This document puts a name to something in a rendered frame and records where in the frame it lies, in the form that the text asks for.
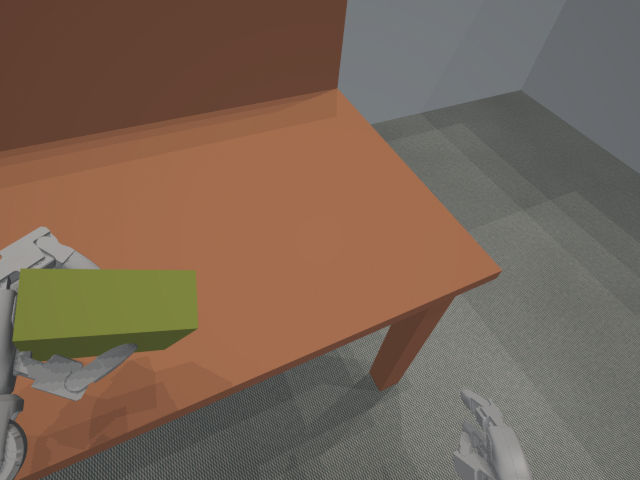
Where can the sponge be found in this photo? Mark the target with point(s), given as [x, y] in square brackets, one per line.
[79, 313]

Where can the robot right hand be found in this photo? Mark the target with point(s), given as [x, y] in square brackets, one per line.
[500, 453]

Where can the table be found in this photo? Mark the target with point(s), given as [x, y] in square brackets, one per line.
[210, 135]

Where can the left robot forearm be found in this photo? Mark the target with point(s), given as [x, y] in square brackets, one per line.
[13, 440]

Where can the robot left hand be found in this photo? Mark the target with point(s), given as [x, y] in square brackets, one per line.
[60, 375]

